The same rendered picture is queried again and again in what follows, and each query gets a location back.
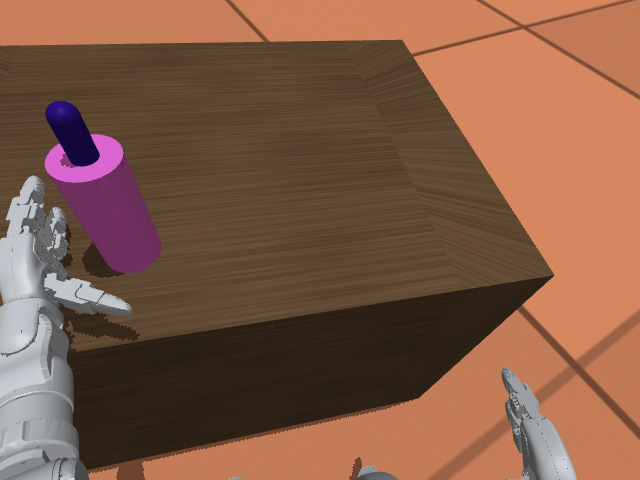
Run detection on left robot arm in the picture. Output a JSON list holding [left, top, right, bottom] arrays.
[[0, 298, 90, 480]]

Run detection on bottle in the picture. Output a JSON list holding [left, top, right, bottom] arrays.
[[45, 101, 162, 273]]

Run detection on left robot hand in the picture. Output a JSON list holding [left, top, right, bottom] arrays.
[[0, 176, 133, 316]]

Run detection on right robot hand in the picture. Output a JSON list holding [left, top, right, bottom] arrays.
[[502, 367, 577, 480]]

